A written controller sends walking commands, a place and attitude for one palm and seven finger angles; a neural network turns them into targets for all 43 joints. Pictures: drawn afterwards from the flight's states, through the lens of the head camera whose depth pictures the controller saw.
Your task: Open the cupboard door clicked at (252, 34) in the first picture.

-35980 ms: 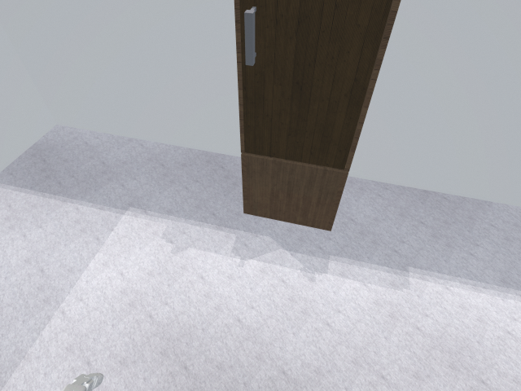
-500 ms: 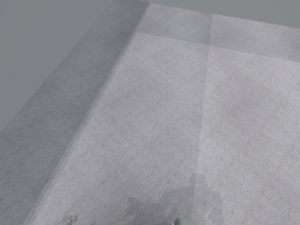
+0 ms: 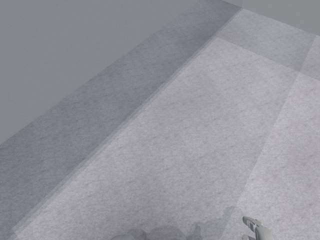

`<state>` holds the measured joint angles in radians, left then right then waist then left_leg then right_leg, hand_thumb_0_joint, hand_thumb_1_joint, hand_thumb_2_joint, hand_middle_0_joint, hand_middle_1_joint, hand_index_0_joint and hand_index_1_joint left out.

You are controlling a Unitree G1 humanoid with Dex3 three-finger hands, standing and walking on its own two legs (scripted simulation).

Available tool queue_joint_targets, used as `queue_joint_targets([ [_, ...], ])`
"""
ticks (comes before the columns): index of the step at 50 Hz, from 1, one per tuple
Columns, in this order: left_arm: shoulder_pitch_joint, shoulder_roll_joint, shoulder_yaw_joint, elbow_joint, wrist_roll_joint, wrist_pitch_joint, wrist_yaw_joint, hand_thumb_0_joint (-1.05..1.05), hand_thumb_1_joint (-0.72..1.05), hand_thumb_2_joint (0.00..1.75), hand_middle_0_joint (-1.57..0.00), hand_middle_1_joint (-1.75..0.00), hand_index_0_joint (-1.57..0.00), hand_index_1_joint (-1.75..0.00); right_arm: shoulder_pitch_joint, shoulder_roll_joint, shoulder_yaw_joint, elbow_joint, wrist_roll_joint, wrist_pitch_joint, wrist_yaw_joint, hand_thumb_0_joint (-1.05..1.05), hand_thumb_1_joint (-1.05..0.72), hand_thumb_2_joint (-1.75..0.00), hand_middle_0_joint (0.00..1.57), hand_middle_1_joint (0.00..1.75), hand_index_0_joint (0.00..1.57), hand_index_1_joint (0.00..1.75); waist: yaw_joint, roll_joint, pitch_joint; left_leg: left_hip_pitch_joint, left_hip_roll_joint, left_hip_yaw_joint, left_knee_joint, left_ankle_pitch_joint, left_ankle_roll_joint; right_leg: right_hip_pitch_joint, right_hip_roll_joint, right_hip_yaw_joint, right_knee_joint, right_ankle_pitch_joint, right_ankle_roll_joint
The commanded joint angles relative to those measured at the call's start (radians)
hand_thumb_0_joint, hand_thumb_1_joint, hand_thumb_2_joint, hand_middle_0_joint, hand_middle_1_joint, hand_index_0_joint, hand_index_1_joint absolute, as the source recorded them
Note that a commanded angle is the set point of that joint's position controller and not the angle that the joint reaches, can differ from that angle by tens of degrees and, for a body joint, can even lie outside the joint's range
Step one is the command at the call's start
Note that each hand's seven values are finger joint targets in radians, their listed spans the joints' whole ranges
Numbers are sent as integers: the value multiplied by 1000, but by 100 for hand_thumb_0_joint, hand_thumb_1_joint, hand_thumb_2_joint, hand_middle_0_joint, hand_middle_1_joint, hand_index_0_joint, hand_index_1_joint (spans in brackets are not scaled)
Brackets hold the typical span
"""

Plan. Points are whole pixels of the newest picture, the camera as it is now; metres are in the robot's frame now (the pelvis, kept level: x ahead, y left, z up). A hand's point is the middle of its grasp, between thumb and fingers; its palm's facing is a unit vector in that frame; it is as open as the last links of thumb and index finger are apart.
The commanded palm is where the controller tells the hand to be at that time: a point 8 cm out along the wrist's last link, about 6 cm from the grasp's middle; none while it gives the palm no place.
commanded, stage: turn to face it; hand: left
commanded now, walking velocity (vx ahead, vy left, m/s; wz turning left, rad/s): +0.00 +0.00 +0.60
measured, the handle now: out of the picture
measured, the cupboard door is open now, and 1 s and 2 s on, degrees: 43 43 43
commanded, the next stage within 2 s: none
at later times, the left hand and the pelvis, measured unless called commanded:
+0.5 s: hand out of the picture +0.07 +0.15 -0.13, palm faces +0.27 -0.92 -0.27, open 7.4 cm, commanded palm none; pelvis +0.03 -0.06 +0.02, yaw +18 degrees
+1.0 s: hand out of the picture +0.02 +0.19 -0.14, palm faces +0.57 -0.77 -0.28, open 7.4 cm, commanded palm none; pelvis +0.06 -0.06 +0.01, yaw +35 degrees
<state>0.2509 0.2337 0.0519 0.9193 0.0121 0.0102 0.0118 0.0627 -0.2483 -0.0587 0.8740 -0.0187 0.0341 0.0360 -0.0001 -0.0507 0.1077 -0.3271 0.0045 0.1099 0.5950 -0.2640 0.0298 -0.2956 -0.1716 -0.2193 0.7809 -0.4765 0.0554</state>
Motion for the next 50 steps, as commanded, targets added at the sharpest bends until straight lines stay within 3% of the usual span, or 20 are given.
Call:
queue_joint_targets([
  [1, -128, 99, 29, -147, 4, 3, 16, 0, 90, 90, -20, -30, -20, -30, 232, -260, -73, -11, 0, -17, -44, 0, -90, -90, 20, 30, 20, 30, -101, 234, -259, 364, 394, -447, -161, 710, 221, -350, 34, 207, 436, -124, 42],
  [4, -83, 98, 36, -101, 5, 17, 1, 0, 90, 90, -20, -30, -20, -30, 101, -191, -51, -37, -3, -22, -52, 0, -90, -90, 20, 30, 20, 30, -27, 212, -159, 205, 262, -310, -201, 555, 139, -280, 53, 223, 377, 30, 46],
  [6, -64, 91, 37, -97, 5, 20, -4, 0, 90, 90, -20, -30, -20, -30, 90, -190, -51, -38, -4, -23, -49, 0, -90, -90, 20, 30, 20, 30, -14, 202, -157, 176, 228, -284, -205, 476, 123, -224, 75, 205, 280, 48, 44],
  [10, -84, 79, 34, -112, 3, 17, -4, 0, 90, 90, -20, -30, -20, -30, 91, -194, -59, -35, -10, -15, -43, 0, -90, -90, 20, 30, 20, 30, -21, 220, -140, 103, 210, -338, -208, 355, 121, -117, 122, 176, 67, 47, 35],
  [14, 12, 95, 42, -96, -1, -5, 1, 0, 90, 90, -20, -30, -20, -30, 44, -182, -65, -54, -1, -4, -41, 0, -90, -90, 20, 30, 20, 30, 33, 198, -151, -39, 157, -364, -106, 278, 67, 144, 154, 153, -258, 227, 18],
  [15, 55, 151, 54, -93, 9, -19, 9, 0, 90, 90, -20, -30, -20, -30, 49, -137, -59, -63, 9, -5, -36, 0, -90, -90, 20, 30, 20, 30, 55, 36, -174, -151, 77, -304, 22, 103, 8, 277, 29, 277, -415, 264, -16],
  [16, 72, 252, 73, -94, 24, -26, 18, 0, 90, 90, -20, -30, -20, -30, 57, -64, -47, -88, 13, -6, -28, 0, -90, -90, 20, 30, 20, 30, 67, -274, -165, -302, -84, -120, 294, -302, -75, 326, -266, 573, -509, 372, -131],
  [17, 63, 247, 61, -99, 14, -26, 21, 0, 90, 90, -20, -30, -20, -30, 59, -99, -53, -77, 4, 1, -26, 0, -90, -90, 20, 30, 20, 30, 64, -240, -168, -269, -31, -174, 531, -372, -63, 196, -347, 590, -516, 365, -204],
  [18, 5, 203, 55, -109, 12, -24, 27, 0, 90, 90, -20, -30, -20, -30, 43, -93, -57, -61, 3, 11, -25, 0, -90, -90, 20, 30, 20, 30, 33, -224, -130, -271, -2, -190, 652, -313, -65, 126, -287, 557, -509, 344, -201],
  [20, -89, 135, 32, -129, 9, -22, 23, 0, 90, 90, -20, -30, -20, -30, 71, -71, -49, -29, 1, 21, -11, 0, -90, -90, 20, 30, 20, 30, -19, -177, -105, -254, 30, -149, 697, -175, -87, 95, -166, 309, -464, 455, -156],
  [22, -84, 121, 30, -129, 14, -27, 26, 0, 90, 90, -20, -30, -20, -30, 70, -52, -38, -19, 5, 22, -5, 0, -90, -90, 20, 30, 20, 30, -18, -162, -122, -223, 35, -106, 567, -173, -101, 145, -150, 217, -438, 602, -147],
  [28, 23, 183, 52, -76, 18, -30, 23, 0, 90, 90, -20, -30, -20, -30, 1, -16, -18, -35, 13, 9, -1, 0, -90, -90, 20, 30, 20, 30, 44, -146, -160, -133, 12, -9, 201, -215, -94, 292, -199, 154, -348, 837, -161],
  [32, -4, 189, 62, -73, 9, -22, 14, 0, 90, 90, -20, -30, -20, -30, 79, -50, -25, -27, 10, 1, -5, 0, -90, -90, 20, 30, 20, 30, -7, -124, -175, 59, 1, 18, -59, -32, -69, 191, -189, 78, -233, 708, -98],
  [33, -19, 173, 61, -83, 1, -17, 9, 0, 90, 90, -20, -30, -20, -30, 140, -93, -38, -15, 5, -7, -6, 0, -90, -90, 20, 30, 20, 30, -46, -26, -207, 207, 41, -30, -161, 119, -43, 85, -165, 38, -109, 607, -53],
  [34, -18, 108, 52, -119, -6, -8, 1, 0, 90, 90, -20, -30, -20, -30, 201, -212, -68, -13, -6, -15, -14, 0, -90, -90, 20, 30, 20, 30, -77, 270, -248, 375, 303, -397, -197, 425, 87, -191, -22, -1, 120, 111, 28],
  [35, -90, 75, 31, -163, 2, 1, 4, 0, 90, 90, -20, -30, -20, -30, 263, -271, -81, 2, -5, -7, -25, 0, -90, -90, 20, 30, 20, 30, -114, 347, -239, 359, 449, -531, -223, 616, 220, -307, 42, 95, 288, -230, 39],
  [36, -158, 88, 30, -174, 8, 11, 11, 0, 90, 90, -20, -30, -20, -30, 278, -250, -78, 11, -6, -11, -37, 0, -90, -90, 20, 30, 20, 30, -119, 242, -215, 319, 422, -528, -211, 553, 229, -340, 36, 175, 373, -168, 32],
  [41, -85, 80, 40, -97, 5, 18, -5, 0, 90, 90, -20, -30, -20, -30, 117, -173, -50, -27, -5, -26, -53, 0, -90, -90, 20, 30, 20, 30, -18, 213, -163, 192, 229, -310, -220, 451, 122, -258, 64, 213, 327, 60, 38],
  [47, -93, 74, 33, -115, 0, 14, -3, 0, 90, 90, -20, -30, -20, -30, 107, -188, -61, -26, -11, -12, -46, 0, -90, -90, 20, 30, 20, 30, -23, 228, -148, 116, 205, -380, -205, 364, 122, -94, 132, 178, 20, 37, 27],
  [50, 4, 89, 41, -95, -4, -2, 2, 0, 90, 90, -20, -30, -20, -30, 53, -180, -65, -45, -2, -3, -43, 0, -90, -90, 20, 30, 20, 30, 28, 199, -157, -12, 157, -391, -122, 293, 76, 132, 157, 158, -257, 203, 15],
])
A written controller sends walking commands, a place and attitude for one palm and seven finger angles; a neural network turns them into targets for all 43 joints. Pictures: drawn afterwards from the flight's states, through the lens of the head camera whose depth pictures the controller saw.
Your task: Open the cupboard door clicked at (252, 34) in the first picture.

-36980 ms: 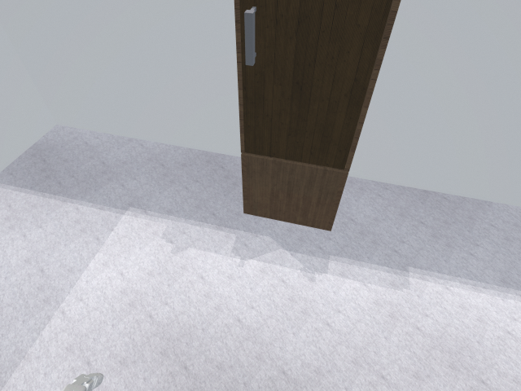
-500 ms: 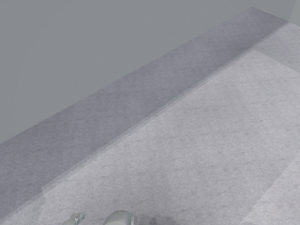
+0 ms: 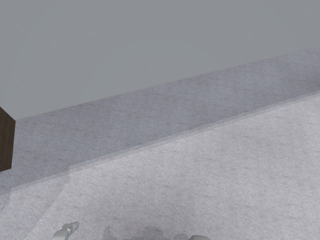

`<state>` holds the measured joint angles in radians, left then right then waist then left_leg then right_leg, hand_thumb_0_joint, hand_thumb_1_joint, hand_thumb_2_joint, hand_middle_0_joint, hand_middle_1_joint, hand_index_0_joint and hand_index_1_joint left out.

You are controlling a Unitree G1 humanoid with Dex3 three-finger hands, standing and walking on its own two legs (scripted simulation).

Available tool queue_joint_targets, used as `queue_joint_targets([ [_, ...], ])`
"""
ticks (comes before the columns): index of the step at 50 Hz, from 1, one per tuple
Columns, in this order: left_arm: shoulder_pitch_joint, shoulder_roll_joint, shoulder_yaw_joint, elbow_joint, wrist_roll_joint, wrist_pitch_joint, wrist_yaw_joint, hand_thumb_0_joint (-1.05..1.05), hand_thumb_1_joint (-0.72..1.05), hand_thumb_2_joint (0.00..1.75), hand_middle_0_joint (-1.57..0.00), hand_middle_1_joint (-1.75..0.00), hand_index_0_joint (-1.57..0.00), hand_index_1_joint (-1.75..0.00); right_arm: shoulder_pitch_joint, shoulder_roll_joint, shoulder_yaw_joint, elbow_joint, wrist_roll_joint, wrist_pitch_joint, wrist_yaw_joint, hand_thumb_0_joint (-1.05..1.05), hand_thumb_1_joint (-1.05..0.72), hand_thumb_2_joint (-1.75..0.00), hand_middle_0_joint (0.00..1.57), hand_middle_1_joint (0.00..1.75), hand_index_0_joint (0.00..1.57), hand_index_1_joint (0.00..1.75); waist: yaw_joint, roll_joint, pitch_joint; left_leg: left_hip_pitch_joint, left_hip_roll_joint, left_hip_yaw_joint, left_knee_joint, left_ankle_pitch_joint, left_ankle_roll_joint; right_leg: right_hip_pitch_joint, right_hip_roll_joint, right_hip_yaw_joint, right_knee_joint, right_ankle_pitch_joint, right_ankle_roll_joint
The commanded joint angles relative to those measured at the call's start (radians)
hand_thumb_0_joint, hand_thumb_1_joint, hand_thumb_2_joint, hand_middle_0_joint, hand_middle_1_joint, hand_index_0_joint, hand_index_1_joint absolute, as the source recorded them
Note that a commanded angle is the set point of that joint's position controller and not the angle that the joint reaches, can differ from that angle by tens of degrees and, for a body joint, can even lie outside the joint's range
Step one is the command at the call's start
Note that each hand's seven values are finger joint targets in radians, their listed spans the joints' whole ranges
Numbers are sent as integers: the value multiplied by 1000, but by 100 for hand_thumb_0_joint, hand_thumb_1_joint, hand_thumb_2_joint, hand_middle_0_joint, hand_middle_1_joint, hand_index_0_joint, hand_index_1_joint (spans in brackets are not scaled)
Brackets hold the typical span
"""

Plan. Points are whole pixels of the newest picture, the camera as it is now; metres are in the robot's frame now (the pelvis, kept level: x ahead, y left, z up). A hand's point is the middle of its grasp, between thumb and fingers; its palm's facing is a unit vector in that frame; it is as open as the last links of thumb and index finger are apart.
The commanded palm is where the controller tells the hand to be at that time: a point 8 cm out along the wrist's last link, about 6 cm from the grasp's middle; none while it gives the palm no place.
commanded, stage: turn to face it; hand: left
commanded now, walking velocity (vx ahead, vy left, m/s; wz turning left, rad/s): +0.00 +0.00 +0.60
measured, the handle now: out of the picture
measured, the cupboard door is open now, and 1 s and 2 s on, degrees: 43 43 43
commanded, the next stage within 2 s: take the last steps up to it in 1.66 s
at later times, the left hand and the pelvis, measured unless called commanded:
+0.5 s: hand out of the picture +0.00 +0.22 -0.19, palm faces +0.34 -0.91 -0.24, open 7.3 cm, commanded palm none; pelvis +0.02 +0.00 -0.01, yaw +19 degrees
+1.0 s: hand out of the picture +0.04 +0.18 -0.15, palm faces +0.56 -0.79 -0.26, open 7.4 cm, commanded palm none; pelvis +0.07 -0.04 +0.01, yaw +37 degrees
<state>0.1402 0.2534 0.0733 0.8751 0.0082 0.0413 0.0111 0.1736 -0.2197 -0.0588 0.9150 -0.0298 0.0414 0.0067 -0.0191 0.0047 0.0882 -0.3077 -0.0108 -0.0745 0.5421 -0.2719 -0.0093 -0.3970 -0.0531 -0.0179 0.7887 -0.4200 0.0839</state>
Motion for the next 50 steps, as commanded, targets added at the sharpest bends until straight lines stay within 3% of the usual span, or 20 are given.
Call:
queue_joint_targets([
  [1, 160, 120, 29, -45, 8, -46, 9, 0, 90, 90, -20, -30, -20, -30, -64, -175, -61, -95, 18, -11, -8, 0, -90, -90, 20, 30, 20, 30, 73, 26, -152, -128, 104, -162, 23, 157, 61, 360, -44, 36, -421, 197, -34],
  [2, 182, 214, 49, -43, 25, -55, 20, 0, 90, 90, -20, -30, -20, -30, -47, -100, -51, -117, 25, -12, -1, 0, -90, -90, 20, 30, 20, 30, 79, -281, -152, -311, -52, 15, 267, -193, -22, 449, -331, 336, -518, 246, -140],
  [3, 166, 240, 39, -55, 20, -50, 19, 0, 90, 90, -20, -30, -20, -30, -62, -118, -52, -126, 17, -10, 5, 0, -90, -90, 20, 30, 20, 30, 81, -292, -128, -296, -41, 24, 520, -366, -24, 311, -459, 376, -529, 292, -231],
  [4, 125, 180, 31, -58, 15, -57, 26, 0, 90, 90, -20, -30, -20, -30, -72, -128, -57, -101, 11, 2, 5, 0, -90, -90, 20, 30, 20, 30, 55, -282, -100, -298, -3, -19, 663, -306, -24, 240, -405, 364, -525, 308, -229],
  [6, 27, 116, 14, -79, 13, -53, 27, 0, 90, 90, -20, -30, -20, -30, -39, -107, -55, -70, 14, 13, 16, 0, -90, -90, 20, 30, 20, 30, -1, -229, -82, -289, 36, 15, 732, -181, -45, 227, -300, 142, -471, 435, -199],
  [8, 44, 102, 8, -78, 14, -61, 25, 0, 90, 90, -20, -30, -20, -30, -52, -84, -39, -62, 16, 13, 24, 0, -90, -90, 20, 30, 20, 30, 3, -213, -98, -270, 36, 65, 630, -159, -62, 287, -259, 24, -433, 620, -178],
  [14, 170, 162, 30, -23, 21, -61, 24, 0, 90, 90, -20, -30, -20, -30, -146, -49, -14, -82, 23, 0, 29, 0, -90, -90, 20, 30, 20, 30, 70, -211, -136, -175, 13, 174, 248, -194, -52, 437, -299, -54, -333, 894, -179],
  [18, 139, 177, 40, -21, 11, -58, 16, 0, 90, 90, -20, -30, -20, -30, -56, -83, -22, -69, 20, -12, 23, 0, -90, -90, 20, 30, 20, 30, 11, -193, -170, 36, -15, 213, -20, -17, -19, 352, -291, -126, -189, 858, -124],
  [19, 119, 167, 39, -36, 3, -56, 11, 0, 90, 90, -20, -30, -20, -30, 14, -127, -36, -55, 14, -18, 20, 0, -90, -90, 20, 30, 20, 30, -35, -114, -213, 213, 30, 175, -109, 165, 8, 231, -274, -163, -58, 743, -81],
  [20, 107, 102, 29, -76, -5, -48, 3, 0, 90, 90, -20, -30, -20, -30, 83, -243, -65, -48, 4, -26, 13, 0, -90, -90, 20, 30, 20, 30, -73, 190, -260, 415, 292, -182, -116, 515, 142, -68, -134, -196, 176, 161, -4],
  [21, 36, 64, 5, -118, 2, -40, 6, 0, 90, 90, -20, -30, -20, -30, 157, -296, -77, -35, 11, -18, 7, 0, -90, -90, 20, 30, 20, 30, -100, 270, -260, 418, 441, -316, -124, 799, 259, -186, -74, -101, 344, -255, 4],
  [22, -13, 75, 9, -118, 10, -26, 15, 0, 90, 90, -20, -30, -20, -30, 166, -280, -74, -21, 12, -22, -8, 0, -90, -90, 20, 30, 20, 30, -104, 165, -251, 391, 430, -302, -118, 764, 268, -232, -81, -19, 405, -224, 2],
  [27, 40, 70, 19, -49, 10, -9, -2, 0, 90, 90, -20, -30, -20, -30, -5, -200, -47, -64, 8, -34, -25, 0, -90, -90, 20, 30, 20, 30, 2, 139, -143, 179, 245, -128, -169, 508, 169, -150, -63, 19, 350, 7, 14],
  [35, -8, 57, 13, -83, 6, -16, -1, 0, 90, 90, -20, -30, -20, -30, 9, -210, -61, -56, 2, -22, -16, 0, -90, -90, 20, 30, 20, 30, -9, 176, -120, 105, 209, -220, -160, 382, 166, -11, 14, -12, 24, 1, 4],
  [38, 59, 64, 14, -70, 0, -32, 5, 0, 90, 90, -20, -30, -20, -30, -23, -206, -66, -68, 7, -15, -16, 0, -90, -90, 20, 30, 20, 30, 26, 155, -145, 41, 182, -249, -87, 418, 139, 165, 47, -29, -197, 103, -9],
  [39, 109, 82, 21, -60, 0, -42, 9, 0, 90, 90, -20, -30, -20, -30, -38, -193, -65, -75, 14, -15, -14, 0, -90, -90, 20, 30, 20, 30, 54, 110, -162, -20, 147, -232, -32, 345, 101, 286, 23, -17, -351, 208, -15],
  [41, 153, 226, 47, -56, 24, -59, 23, 0, 90, 90, -20, -30, -20, -30, -20, -91, -51, -107, 27, -19, 0, 0, -90, -90, 20, 30, 20, 30, 75, -311, -164, -300, -85, 35, 366, -330, -36, 456, -416, 365, -508, 429, -188],
  [42, 145, 210, 38, -60, 17, -58, 28, 0, 90, 90, -20, -30, -20, -30, -27, -125, -56, -98, 17, -8, 1, 0, -90, -90, 20, 30, 20, 30, 66, -246, -148, -273, -22, -4, 573, -352, -26, 324, -455, 342, -494, 429, -252],
  [46, 14, 106, 9, -83, 14, -56, 27, 0, 90, 90, -20, -30, -20, -30, -18, -86, -45, -53, 16, 16, 22, 0, -90, -90, 20, 30, 20, 30, -9, -228, -85, -263, 38, 49, 681, -165, -56, 243, -276, 47, -456, 533, -187],
  [50, 97, 137, 19, -51, 17, -61, 24, 0, 90, 90, -20, -30, -20, -30, -85, -58, -27, -62, 20, 11, 28, 0, -90, -90, 20, 30, 20, 30, 37, -186, -111, -207, 30, 131, 404, -189, -66, 352, -288, -37, -400, 701, -182],
])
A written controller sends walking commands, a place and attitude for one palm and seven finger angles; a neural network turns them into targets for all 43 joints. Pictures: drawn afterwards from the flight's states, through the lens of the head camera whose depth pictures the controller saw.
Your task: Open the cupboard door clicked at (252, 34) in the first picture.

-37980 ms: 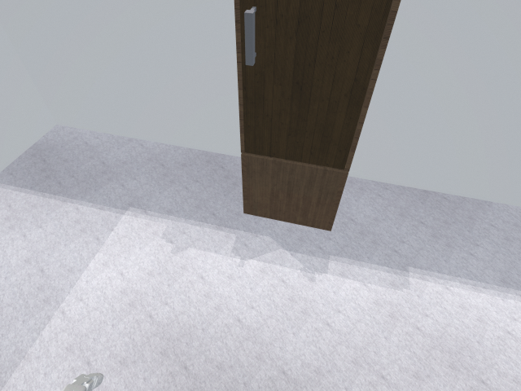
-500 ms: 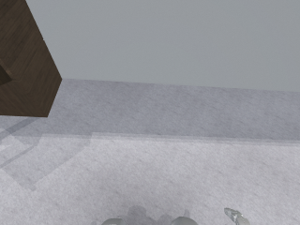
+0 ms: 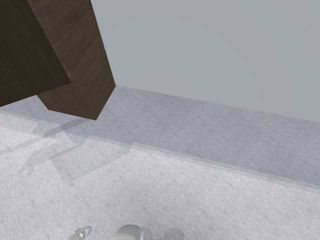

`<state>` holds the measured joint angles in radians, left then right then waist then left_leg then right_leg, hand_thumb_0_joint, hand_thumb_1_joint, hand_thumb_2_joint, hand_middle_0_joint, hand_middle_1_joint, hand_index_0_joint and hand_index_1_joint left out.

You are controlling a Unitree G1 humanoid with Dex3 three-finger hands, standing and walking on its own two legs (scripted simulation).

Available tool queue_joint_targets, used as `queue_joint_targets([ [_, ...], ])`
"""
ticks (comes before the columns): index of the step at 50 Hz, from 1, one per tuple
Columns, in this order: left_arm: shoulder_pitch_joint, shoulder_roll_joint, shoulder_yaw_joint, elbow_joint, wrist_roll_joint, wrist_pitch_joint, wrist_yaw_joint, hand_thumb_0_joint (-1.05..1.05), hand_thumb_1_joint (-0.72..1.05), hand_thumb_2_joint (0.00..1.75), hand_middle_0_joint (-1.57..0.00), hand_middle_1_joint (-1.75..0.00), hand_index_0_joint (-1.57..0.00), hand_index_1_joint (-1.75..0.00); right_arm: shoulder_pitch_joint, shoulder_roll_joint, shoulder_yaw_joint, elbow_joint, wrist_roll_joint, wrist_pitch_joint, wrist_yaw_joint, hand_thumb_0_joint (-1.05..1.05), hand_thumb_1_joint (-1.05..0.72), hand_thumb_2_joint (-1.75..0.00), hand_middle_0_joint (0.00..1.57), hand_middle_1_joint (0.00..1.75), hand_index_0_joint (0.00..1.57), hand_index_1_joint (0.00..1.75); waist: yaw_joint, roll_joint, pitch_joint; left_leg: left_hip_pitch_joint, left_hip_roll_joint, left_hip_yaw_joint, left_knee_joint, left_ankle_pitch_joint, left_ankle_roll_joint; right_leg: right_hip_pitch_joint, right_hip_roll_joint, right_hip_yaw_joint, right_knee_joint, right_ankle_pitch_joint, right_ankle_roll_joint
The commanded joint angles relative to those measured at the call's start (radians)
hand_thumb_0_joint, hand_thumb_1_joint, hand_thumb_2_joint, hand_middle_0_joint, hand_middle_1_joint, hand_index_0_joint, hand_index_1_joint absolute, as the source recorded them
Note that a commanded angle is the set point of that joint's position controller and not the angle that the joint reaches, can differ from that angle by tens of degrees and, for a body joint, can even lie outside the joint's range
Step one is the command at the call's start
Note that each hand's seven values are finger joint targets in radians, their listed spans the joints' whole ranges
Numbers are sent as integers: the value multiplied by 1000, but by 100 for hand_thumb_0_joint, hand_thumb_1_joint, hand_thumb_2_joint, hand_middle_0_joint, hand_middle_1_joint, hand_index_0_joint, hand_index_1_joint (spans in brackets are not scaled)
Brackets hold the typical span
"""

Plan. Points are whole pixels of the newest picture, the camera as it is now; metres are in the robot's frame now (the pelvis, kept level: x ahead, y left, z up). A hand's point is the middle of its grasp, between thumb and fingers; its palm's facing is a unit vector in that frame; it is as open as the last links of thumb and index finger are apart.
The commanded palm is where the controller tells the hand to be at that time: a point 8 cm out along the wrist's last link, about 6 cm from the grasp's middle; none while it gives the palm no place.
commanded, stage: turn to face it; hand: left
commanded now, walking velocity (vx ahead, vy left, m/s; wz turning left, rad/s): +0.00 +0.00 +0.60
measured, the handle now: out of the picture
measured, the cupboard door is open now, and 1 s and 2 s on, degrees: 43 43 43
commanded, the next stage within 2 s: take the last steps up to it in 0.66 s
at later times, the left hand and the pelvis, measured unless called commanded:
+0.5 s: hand out of the picture +0.06 +0.24 -0.16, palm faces +0.29 -0.92 -0.27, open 7.4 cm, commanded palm none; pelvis +0.02 +0.01 +0.00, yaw +15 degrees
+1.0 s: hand out of the picture -0.05 +0.18 -0.18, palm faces +0.52 -0.83 -0.21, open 7.3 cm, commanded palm none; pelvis +0.04 +0.01 +0.00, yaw +27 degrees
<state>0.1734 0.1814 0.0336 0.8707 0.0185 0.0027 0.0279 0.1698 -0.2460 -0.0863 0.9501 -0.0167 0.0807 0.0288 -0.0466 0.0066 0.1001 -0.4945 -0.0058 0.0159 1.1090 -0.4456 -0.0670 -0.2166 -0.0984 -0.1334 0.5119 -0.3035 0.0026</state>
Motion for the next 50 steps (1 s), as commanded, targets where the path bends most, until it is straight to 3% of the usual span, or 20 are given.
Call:
queue_joint_targets([
  [1, 83, 216, 64, -34, 10, -23, 7, 0, 90, 90, -20, -30, -20, -30, -96, -24, 4, -101, 8, -33, 7, 0, -90, -90, 20, 30, 20, 30, 79, -186, -133, 0, 21, 56, -227, -24, -4, 196, -252, 76, -105, 614, -101],
  [4, 105, 247, 75, -20, 11, -17, 3, 0, 90, 90, -20, -30, -20, -30, -102, -26, 8, -110, 11, -41, 7, 0, -90, -90, 20, 30, 20, 30, 83, -219, -135, 72, 4, 98, -383, -1, 12, 187, -270, 51, -53, 650, -93],
  [7, 88, 245, 79, -21, -1, -11, -6, 0, 90, 90, -20, -30, -20, -30, -15, -70, -2, -95, 4, -51, 3, 0, -90, -90, 20, 30, 20, 30, 25, -173, -171, 287, -4, 107, -628, 206, 39, 78, -245, -26, 101, 556, -18],
  [8, 79, 209, 77, -44, -9, -7, -11, 0, 90, 90, -20, -30, -20, -30, 53, -151, -23, -85, -3, -61, -3, 0, -90, -90, 20, 30, 20, 30, -16, 9, -233, 477, 137, -66, -686, 441, 104, -94, -184, -73, 285, 350, 38],
  [9, 43, 131, 52, -91, -14, -3, -18, 0, 90, 90, -20, -30, -20, -30, 138, -261, -53, -77, -8, -64, -13, 0, -90, -90, 20, 30, 20, 30, -61, 319, -261, 599, 414, -425, -709, 871, 274, -362, -40, -59, 522, -348, 102],
  [10, -15, 145, 47, -119, -2, 11, -9, 0, 90, 90, -20, -30, -20, -30, 190, -279, -52, -57, -4, -57, -23, 0, -90, -90, 20, 30, 20, 30, -73, 183, -269, 561, 459, -416, -690, 878, 336, -384, -36, 67, 630, -384, 80],
  [11, -40, 123, 48, -104, -3, 14, -2, 0, 90, 90, -20, -30, -20, -30, 169, -247, -45, -58, -5, -66, -37, 0, -90, -90, 20, 30, 20, 30, -55, 237, -280, 553, 398, -394, -683, 869, 314, -416, -37, 106, 676, -327, 79],
  [15, 7, 132, 55, -33, -2, 27, -16, 0, 90, 90, -20, -30, -20, -30, 29, -160, -11, -91, -8, -76, -50, 0, -90, -90, 20, 30, 20, 30, 23, 128, -149, 362, 256, -224, -742, 694, 229, -336, -19, 131, 650, -121, 83],
  [22, -1, 113, 45, -34, -4, 28, -18, 0, 90, 90, -20, -30, -20, -30, 24, -159, -11, -79, -13, -66, -44, 0, -90, -90, 20, 30, 20, 30, 22, 147, -127, 286, 230, -254, -762, 512, 233, -188, 39, 94, 357, -140, 75],
  [26, 80, 117, 45, -11, -8, 11, -14, 0, 90, 90, -20, -30, -20, -30, -14, -153, -13, -80, -8, -57, -41, 0, -90, -90, 20, 30, 20, 30, 63, 139, -131, 186, 197, -272, -694, 472, 199, 15, 81, 71, 88, -11, 60],
  [27, 121, 128, 50, 2, -8, 2, -10, 0, 90, 90, -20, -30, -20, -30, -27, -135, -11, -82, -2, -57, -39, 0, -90, -90, 20, 30, 20, 30, 84, 95, -142, 144, 159, -250, -643, 414, 163, 108, 60, 79, -51, 82, 54],
  [28, 145, 185, 61, 6, 3, -11, -3, 0, 90, 90, -20, -30, -20, -30, -12, -87, -6, -88, 8, -59, -34, 0, -90, -90, 20, 30, 20, 30, 90, -58, -156, 37, 71, -167, -507, 250, 102, 209, -85, 236, -174, 96, 12],
  [29, 143, 260, 73, 6, 13, -16, 1, 0, 90, 90, -20, -30, -20, -30, -8, -32, 6, -107, 10, -59, -28, 0, -90, -90, 20, 30, 20, 30, 88, -304, -122, -66, -68, -27, -286, -82, 38, 193, -316, 467, -246, 174, -106],
  [31, 91, 220, 63, -6, 5, -16, 12, 0, 90, 90, -20, -30, -20, -30, -35, -71, -11, -87, 2, -35, -28, 0, -90, -90, 20, 30, 20, 30, 72, -263, -88, -40, -9, -97, 17, -117, 45, 24, -330, 464, -263, 174, -174],
  [33, 27, 171, 49, -14, 4, -20, 6, 0, 90, 90, -20, -30, -20, -30, -13, -51, -6, -46, 2, -30, -18, 0, -90, -90, 20, 30, 20, 30, 38, -190, -54, -39, 11, -73, 84, -2, 30, 16, -228, 273, -224, 275, -136],
  [36, 56, 157, 47, 3, 7, -28, 7, 0, 90, 90, -20, -30, -20, -30, -5, -19, 4, -25, 8, -33, -15, 0, -90, -90, 20, 30, 20, 30, 46, -200, -88, 2, 16, -22, -50, 10, 13, 84, -205, 161, -195, 427, -116],
  [39, 133, 167, 55, 47, 9, -32, 4, 0, 90, 90, -20, -30, -20, -30, -43, 11, 16, -20, 6, -41, -17, 0, -90, -90, 20, 30, 20, 30, 85, -175, -102, 33, 2, 25, -228, -21, 11, 161, -217, 163, -177, 503, -126],
  [45, 198, 206, 75, 107, 13, -42, -10, 0, 90, 90, -20, -30, -20, -30, -79, -1, 25, -30, 5, -67, -6, 0, -90, -90, 20, 30, 20, 30, 117, -194, -101, 47, 17, 58, -417, -31, 32, 223, -291, 222, -207, 248, -149],
  [49, 120, 194, 77, 107, 2, -33, -22, 0, 90, 90, -20, -30, -20, -30, 62, -28, 23, 13, 1, -85, -12, 0, -90, -90, 20, 30, 20, 30, 25, -97, -93, 413, 3, 92, -725, 137, 69, -55, -213, 95, -77, 26, -59],
  [50, 101, 144, 70, 83, -4, -28, -31, 0, 90, 90, -20, -30, -20, -30, 152, -113, 2, 32, -8, -91, -22, 0, -90, -90, 20, 30, 20, 30, -23, 121, -119, 571, 157, -119, -787, 77, 146, -243, -106, -10, 139, -84, -4],
])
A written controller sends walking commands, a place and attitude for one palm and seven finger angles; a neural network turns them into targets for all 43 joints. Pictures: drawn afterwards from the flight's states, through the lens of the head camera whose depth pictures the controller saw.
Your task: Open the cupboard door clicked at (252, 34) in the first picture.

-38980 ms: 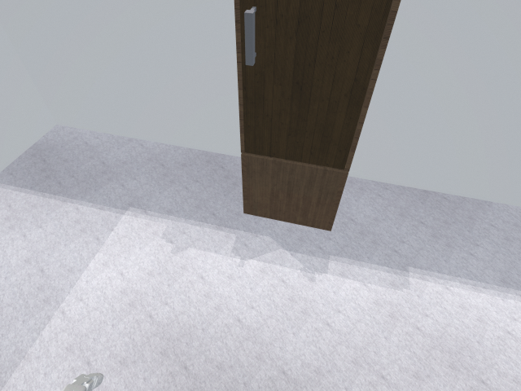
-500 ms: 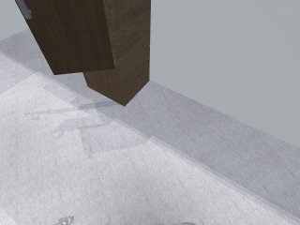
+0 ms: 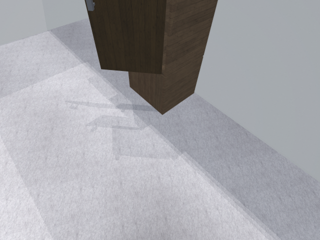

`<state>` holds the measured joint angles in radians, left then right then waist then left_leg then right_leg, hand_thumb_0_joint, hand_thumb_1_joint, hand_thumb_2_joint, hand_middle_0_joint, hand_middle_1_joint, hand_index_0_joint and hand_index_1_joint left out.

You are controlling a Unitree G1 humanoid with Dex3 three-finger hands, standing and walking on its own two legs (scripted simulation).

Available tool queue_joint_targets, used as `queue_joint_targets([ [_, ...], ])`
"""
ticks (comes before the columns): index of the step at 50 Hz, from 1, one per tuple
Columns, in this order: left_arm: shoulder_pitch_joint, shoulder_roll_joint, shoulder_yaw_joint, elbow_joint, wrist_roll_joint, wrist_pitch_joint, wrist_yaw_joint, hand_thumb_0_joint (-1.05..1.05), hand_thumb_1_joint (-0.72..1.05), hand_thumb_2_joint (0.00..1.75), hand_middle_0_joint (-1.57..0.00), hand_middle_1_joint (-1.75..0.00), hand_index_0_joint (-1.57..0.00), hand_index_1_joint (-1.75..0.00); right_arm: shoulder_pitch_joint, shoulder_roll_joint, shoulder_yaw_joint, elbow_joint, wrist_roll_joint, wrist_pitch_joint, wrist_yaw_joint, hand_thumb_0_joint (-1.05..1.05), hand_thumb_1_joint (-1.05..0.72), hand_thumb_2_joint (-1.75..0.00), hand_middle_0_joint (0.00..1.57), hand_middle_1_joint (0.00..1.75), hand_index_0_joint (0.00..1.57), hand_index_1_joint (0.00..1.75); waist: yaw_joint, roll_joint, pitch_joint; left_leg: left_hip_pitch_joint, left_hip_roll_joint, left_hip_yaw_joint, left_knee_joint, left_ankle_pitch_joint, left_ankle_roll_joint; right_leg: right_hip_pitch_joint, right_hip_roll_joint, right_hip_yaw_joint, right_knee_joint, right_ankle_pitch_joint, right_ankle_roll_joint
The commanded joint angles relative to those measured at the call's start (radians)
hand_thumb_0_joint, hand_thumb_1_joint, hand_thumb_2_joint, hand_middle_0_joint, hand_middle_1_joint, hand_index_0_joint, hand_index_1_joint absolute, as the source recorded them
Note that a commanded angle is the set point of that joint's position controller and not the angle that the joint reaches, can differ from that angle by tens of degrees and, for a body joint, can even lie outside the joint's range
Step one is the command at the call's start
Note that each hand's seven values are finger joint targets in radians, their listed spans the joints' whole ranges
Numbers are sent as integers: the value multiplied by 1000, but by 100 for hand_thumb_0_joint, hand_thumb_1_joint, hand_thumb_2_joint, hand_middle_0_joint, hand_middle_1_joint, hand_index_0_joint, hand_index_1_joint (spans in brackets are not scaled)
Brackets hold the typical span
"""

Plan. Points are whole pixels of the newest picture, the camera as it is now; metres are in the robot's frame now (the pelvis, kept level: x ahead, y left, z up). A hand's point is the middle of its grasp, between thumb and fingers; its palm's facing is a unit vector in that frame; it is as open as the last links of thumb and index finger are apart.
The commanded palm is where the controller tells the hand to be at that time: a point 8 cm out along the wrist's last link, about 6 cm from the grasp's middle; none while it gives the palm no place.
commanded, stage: take the last steps up to it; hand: left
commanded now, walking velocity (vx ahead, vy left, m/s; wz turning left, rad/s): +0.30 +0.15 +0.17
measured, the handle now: out of the picture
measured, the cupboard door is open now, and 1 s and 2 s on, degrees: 43 43 43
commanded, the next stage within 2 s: come to a stop and stand still in 1.22 s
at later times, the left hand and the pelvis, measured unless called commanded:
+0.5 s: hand (105, 188) +0.27 +0.20 -0.16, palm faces +0.04 -0.98 -0.21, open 7.4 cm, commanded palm none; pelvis +0.14 +0.02 -0.02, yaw +4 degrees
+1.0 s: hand (77, 197) +0.24 +0.29 -0.19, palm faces +0.20 -0.96 -0.18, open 7.3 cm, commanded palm none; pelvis +0.33 +0.12 -0.01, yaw +5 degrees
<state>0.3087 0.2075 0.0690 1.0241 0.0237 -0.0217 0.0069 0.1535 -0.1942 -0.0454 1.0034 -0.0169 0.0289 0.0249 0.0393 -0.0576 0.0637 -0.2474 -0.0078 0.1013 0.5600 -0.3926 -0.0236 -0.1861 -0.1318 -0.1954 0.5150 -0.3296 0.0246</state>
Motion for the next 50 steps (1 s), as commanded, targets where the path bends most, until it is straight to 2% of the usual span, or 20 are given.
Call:
queue_joint_targets([
  [1, -93, 67, 16, -116, -7, -3, -17, 0, 90, 90, -20, -30, -20, -30, 259, -236, -57, -10, -16, -34, -26, 0, -90, -90, 20, 30, 20, 30, -145, 382, -77, 403, 355, -467, -312, 42, 210, -478, 34, -4, 412, -269, 12],
  [2, -176, 72, 10, -141, 3, -1, -14, 0, 90, 90, -20, -30, -20, -30, 292, -235, -51, 3, -14, -32, -35, 0, -90, -90, 20, 30, 20, 30, -167, 293, -48, 323, 389, -507, -344, 0, 272, -528, 19, 96, 551, -278, -8],
  [4, -196, 68, 13, -119, 3, 1, -21, 0, 90, 90, -20, -30, -20, -30, 222, -163, -29, -18, -9, -50, -47, 0, -90, -90, 20, 30, 20, 30, -110, 225, 21, 225, 324, -432, -368, 69, 253, -558, -15, 168, 654, -117, -14],
  [9, -118, 51, 1, -65, 2, 7, -26, 0, 90, 90, -20, -30, -20, -30, 222, -124, -9, 0, -1, -88, -48, 0, -90, -90, 20, 30, 20, 30, -47, 124, -9, 245, 233, -232, -348, 495, 230, -469, -7, 140, 560, 25, 7],
  [18, -273, 20, -9, -132, -1, -2, -27, 0, 90, 90, -20, -30, -20, -30, 320, -103, -2, 79, -12, -83, -45, 0, -90, -90, 20, 30, 20, 30, -69, 144, 58, 188, 219, -193, -326, 513, 220, -305, 50, 80, 212, 60, -19],
  [20, -200, 32, -2, -114, 0, -9, -25, 0, 90, 90, -20, -30, -20, -30, 312, -104, 1, 92, -9, -83, -48, 0, -90, -90, 20, 30, 20, 30, -27, 118, 31, 161, 191, -160, -225, 633, 192, -149, 89, 55, 119, 73, -39],
  [21, -66, 60, 10, -80, 1, -19, -21, 0, 90, 90, -20, -30, -20, -30, 294, -107, -2, 92, -3, -84, -46, 0, -90, -90, 20, 30, 20, 30, 39, 67, -19, 93, 157, -140, -72, 671, 162, 49, 94, 68, 32, 123, -52],
  [22, 101, 122, 31, -32, 6, -33, -13, 0, 90, 90, -20, -30, -20, -30, 285, -96, -4, 79, 11, -91, -42, 0, -90, -90, 20, 30, 20, 30, 104, -31, -119, -85, 89, -87, 163, 555, 114, 343, -37, 223, -28, 115, -105],
  [23, 226, 223, 57, -2, 5, -34, -2, 0, 90, 90, -20, -30, -20, -30, 319, -59, -3, 48, 20, -97, -41, 0, -90, -90, 20, 30, 20, 30, 119, -240, -228, -333, -61, -34, 485, -65, 51, 554, -361, 670, -165, 152, -233],
  [24, 186, 237, 61, -12, -11, -30, 3, 0, 90, 90, -20, -30, -20, -30, 266, -96, -14, 39, 9, -82, -38, 0, -90, -90, 20, 30, 20, 30, 99, -174, -173, -371, -2, -122, 691, -178, 49, 382, -438, 773, -283, -35, -274],
  [26, -6, 119, 35, -53, -11, -23, 16, 0, 90, 90, -20, -30, -20, -30, 154, -54, -22, 25, -4, -59, -27, 0, -90, -90, 20, 30, 20, 30, 25, -43, 33, -394, 99, -170, 711, 8, 41, 41, -348, 562, -346, -215, -200],
  [28, -53, 44, 10, -54, -6, -41, 11, 0, 90, 90, -20, -30, -20, -30, 210, 5, -13, 58, -12, -35, -16, 0, -90, -90, 20, 30, 20, 30, -30, -86, 31, -306, 120, -131, 622, 126, 11, -86, -241, 326, -373, -54, -128],
  [30, -40, 39, 7, -35, -4, -54, 7, 0, 90, 90, -20, -30, -20, -30, 242, 14, -13, 71, -12, -27, -8, 0, -90, -90, 20, 30, 20, 30, -48, -90, -5, -275, 118, -87, 529, 171, -8, -79, -198, 227, -377, 46, -117],
  [34, 6, 57, 16, -3, -1, -72, 0, 0, 90, 90, -20, -30, -20, -30, 170, 31, -17, 37, -12, -32, 6, 0, -90, -90, 20, 30, 20, 30, -33, -45, -16, -319, 117, -42, 343, 236, -30, 26, -182, 153, -360, 216, -129],
  [41, 61, 120, 14, 53, 7, -63, 0, 0, 90, 90, -20, -30, -20, -30, -25, -12, -13, -51, -4, -55, 26, 0, -90, -90, 20, 30, 20, 30, 6, -136, 23, -238, 79, 1, 64, 195, -10, 88, -218, 144, -299, 283, -118],
  [44, 39, 131, 22, 52, 1, -48, 3, 0, 90, 90, -20, -30, -20, -30, 83, -60, -17, -24, -8, -71, 15, 0, -90, -90, 20, 30, 20, 30, -66, -71, -24, 37, 18, 57, -106, 199, 16, 20, -161, 81, -121, 345, -82],
  [45, 50, 98, 15, 44, 1, -44, 0, 0, 90, 90, -20, -30, -20, -30, 214, -128, -31, 14, -13, -79, 2, 0, -90, -90, 20, 30, 20, 30, -118, 53, -108, 257, 73, 7, -129, 201, 44, -74, -108, 39, 103, 331, -58],
  [46, 84, 38, 4, 21, -9, -41, -7, 0, 90, 90, -20, -30, -20, -30, 338, -244, -64, 37, -24, -82, -14, 0, -90, -90, 20, 30, 20, 30, -152, 323, -215, 452, 299, -306, -139, 246, 136, -301, 33, -22, 389, -65, -16],
  [47, 13, 19, -5, -26, -8, -43, -6, 0, 90, 90, -20, -30, -20, -30, 406, -269, -66, 45, -20, -70, -32, 0, -90, -90, 20, 30, 20, 30, -179, 319, -216, 475, 403, -427, -229, 326, 220, -432, 77, 61, 624, -280, -32],
  [50, -60, 18, 2, -16, -3, -26, -7, 0, 90, 90, -20, -30, -20, -30, 209, -135, -30, -4, -12, -82, -46, 0, -90, -90, 20, 30, 20, 30, -96, 215, -77, 194, 362, -303, -311, 263, 206, -480, -22, 185, 800, -65, -46],
])
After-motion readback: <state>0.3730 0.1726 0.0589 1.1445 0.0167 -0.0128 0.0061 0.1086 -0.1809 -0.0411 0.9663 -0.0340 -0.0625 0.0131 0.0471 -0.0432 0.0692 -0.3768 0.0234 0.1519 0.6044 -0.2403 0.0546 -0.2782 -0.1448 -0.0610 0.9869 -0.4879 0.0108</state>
